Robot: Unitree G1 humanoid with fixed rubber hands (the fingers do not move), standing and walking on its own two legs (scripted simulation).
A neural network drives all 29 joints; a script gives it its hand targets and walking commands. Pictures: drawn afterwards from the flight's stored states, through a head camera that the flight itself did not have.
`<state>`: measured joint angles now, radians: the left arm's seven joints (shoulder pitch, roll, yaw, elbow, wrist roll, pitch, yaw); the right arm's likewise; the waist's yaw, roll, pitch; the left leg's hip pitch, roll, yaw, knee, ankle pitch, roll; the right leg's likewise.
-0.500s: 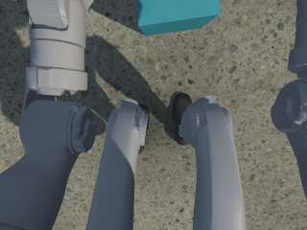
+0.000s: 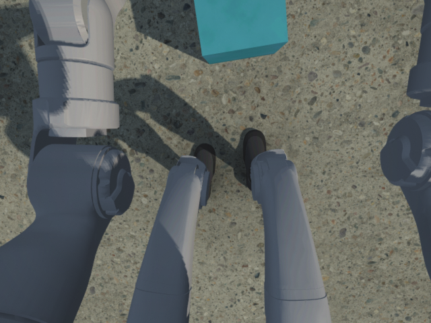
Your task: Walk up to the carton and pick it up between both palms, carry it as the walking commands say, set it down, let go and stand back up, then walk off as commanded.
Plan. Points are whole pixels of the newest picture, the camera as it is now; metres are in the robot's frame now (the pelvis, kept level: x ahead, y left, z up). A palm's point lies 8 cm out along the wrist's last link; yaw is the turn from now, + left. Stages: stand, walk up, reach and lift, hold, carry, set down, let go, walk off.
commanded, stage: set down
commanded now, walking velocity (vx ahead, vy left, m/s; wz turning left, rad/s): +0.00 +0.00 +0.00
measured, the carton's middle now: (238, 11) +0.60 -0.03 -0.52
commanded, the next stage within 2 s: let go in 0.12 s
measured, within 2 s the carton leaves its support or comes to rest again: neither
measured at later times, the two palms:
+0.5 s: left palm (49, 54) +0.46 +0.18 -0.06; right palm out of the picture +0.47 -0.25 -0.05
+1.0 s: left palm out of the picture +0.30 +0.23 +0.07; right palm out of the picture +0.28 -0.26 +0.07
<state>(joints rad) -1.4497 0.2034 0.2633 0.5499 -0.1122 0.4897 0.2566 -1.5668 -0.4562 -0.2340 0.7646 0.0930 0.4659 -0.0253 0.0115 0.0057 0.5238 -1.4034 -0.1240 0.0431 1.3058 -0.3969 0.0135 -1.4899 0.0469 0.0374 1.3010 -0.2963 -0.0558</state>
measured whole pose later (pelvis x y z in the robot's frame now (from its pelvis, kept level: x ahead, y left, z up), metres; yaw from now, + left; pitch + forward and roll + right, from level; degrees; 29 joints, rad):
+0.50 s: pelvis +0.02 +0.02 +0.06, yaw -3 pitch +18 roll +2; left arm -0.76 0.20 0.12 0.26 -0.08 0.46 0.13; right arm -0.86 -0.45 -0.17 0.39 0.09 0.45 -0.01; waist 0.01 0.01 0.52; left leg -1.02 -0.11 0.03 1.08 -0.38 0.03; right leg -1.10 0.06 0.05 1.06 -0.27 -0.03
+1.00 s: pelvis +0.08 +0.01 +0.14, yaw -3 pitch +4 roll +1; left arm 0.04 0.20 0.07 0.40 -0.03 0.15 -0.03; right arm 0.04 -0.27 -0.15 0.38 0.08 0.16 0.09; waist 0.02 0.01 0.16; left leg -0.43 -0.08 0.00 0.67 -0.31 0.04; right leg -0.50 0.06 0.05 0.66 -0.22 -0.03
